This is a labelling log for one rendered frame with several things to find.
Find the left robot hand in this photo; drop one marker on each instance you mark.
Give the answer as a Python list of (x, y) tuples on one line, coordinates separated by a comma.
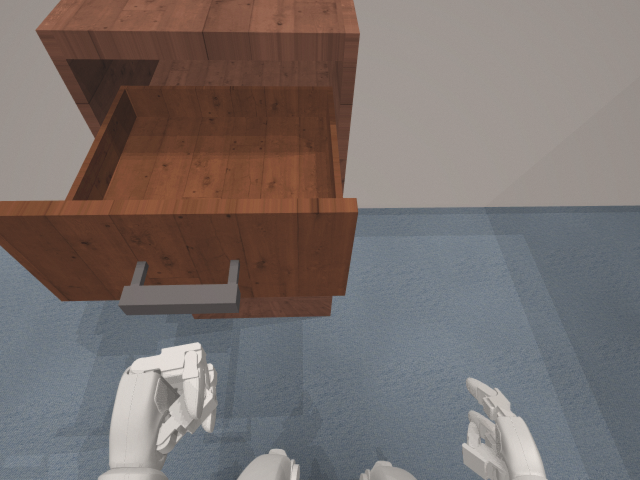
[(178, 381)]

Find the drawer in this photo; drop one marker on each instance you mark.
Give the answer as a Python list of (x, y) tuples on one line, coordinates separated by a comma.
[(188, 178)]

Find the handle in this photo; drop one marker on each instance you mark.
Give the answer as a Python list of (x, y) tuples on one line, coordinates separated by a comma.
[(137, 299)]

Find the robot left thigh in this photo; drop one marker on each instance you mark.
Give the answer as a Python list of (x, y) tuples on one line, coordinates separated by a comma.
[(271, 467)]

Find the right robot hand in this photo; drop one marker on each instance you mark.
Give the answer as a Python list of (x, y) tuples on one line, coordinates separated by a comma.
[(509, 450)]

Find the cabinet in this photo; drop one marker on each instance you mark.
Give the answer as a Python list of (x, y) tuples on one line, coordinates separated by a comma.
[(99, 45)]

